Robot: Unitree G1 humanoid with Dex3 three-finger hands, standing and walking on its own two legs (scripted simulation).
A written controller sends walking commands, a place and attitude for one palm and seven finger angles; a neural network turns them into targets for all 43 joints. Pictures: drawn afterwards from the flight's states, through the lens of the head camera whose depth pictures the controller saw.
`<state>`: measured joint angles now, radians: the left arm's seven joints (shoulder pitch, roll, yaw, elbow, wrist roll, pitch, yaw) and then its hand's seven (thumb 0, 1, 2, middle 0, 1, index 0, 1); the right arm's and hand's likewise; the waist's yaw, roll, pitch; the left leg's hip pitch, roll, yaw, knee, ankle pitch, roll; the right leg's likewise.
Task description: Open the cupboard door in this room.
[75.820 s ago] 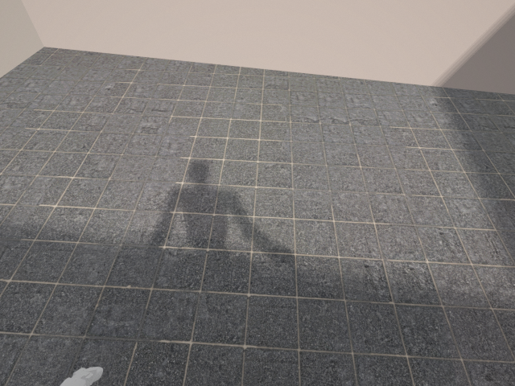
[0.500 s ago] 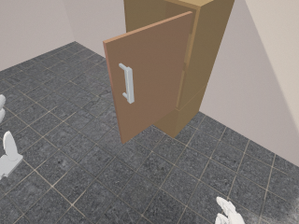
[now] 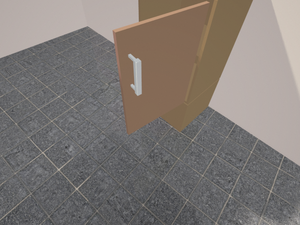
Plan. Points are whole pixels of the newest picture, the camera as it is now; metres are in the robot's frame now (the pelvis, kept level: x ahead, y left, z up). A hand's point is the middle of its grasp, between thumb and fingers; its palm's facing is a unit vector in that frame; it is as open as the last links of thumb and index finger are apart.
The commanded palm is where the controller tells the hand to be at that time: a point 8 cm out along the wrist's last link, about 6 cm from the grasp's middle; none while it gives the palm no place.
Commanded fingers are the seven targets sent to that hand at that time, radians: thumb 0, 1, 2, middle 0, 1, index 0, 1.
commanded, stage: let the arm hang, fingers relaxed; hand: left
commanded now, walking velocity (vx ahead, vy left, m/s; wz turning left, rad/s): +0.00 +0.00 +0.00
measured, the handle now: (134, 75) +0.61 +0.10 +0.02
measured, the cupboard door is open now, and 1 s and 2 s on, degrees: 82 82 82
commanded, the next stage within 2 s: look to check the result in 0.62 s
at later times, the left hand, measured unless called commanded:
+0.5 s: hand out of the picture -0.03 +0.18 -0.17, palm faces +0.02 -0.98 -0.17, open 7.3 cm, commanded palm none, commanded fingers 0.00 0.90 0.90 -0.20 -0.30 -0.20 -0.30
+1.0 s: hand out of the picture -0.02 +0.19 -0.17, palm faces +0.01 -0.98 -0.18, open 7.4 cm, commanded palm none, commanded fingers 0.00 0.90 0.90 -0.20 -0.30 -0.20 -0.30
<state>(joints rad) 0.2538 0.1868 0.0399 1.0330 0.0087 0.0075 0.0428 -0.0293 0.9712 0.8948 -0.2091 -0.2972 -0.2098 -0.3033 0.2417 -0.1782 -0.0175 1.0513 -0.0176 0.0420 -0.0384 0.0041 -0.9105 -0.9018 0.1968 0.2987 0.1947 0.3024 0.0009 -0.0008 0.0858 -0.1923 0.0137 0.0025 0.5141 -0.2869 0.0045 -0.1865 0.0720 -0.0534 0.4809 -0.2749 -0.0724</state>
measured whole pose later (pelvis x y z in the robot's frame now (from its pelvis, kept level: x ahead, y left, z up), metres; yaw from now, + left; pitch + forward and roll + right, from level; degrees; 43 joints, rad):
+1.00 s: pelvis -0.02 +0.03 +0.01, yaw -2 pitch -2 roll +0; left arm 0.27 0.12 0.01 1.16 0.01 -0.02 0.04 0.01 0.91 0.90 -0.20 -0.30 -0.20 -0.30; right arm 0.28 -0.13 0.01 1.15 -0.02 0.00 -0.04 0.00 -0.91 -0.90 0.20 0.30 0.20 0.30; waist -0.01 0.01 0.05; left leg -0.15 -0.03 0.05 0.39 -0.21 0.04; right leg -0.18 0.03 0.00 0.41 -0.20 -0.03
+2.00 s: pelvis +0.00 +0.02 +0.01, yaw -1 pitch -1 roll +0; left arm 0.18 0.21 0.01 1.16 0.01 -0.02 0.02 0.01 0.90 0.90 -0.20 -0.30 -0.21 -0.30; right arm 0.18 -0.22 0.01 1.15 -0.02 0.00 -0.03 0.00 -0.91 -0.90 0.20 0.30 0.20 0.30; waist 0.00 0.01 0.06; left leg -0.10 -0.02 0.04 0.32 -0.20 0.03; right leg -0.12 0.04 -0.01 0.34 -0.20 -0.04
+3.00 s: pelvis +0.01 +0.00 +0.01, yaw -2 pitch -1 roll +0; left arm 0.17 0.23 0.01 1.15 0.00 -0.03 0.02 0.01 0.90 0.90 -0.20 -0.30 -0.21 -0.30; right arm 0.18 -0.25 0.01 1.15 -0.02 0.00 -0.03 0.00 -0.91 -0.90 0.20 0.30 0.20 0.30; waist -0.01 0.01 0.05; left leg -0.08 0.01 0.03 0.30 -0.20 -0.01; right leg -0.10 0.07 -0.02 0.31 -0.19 -0.08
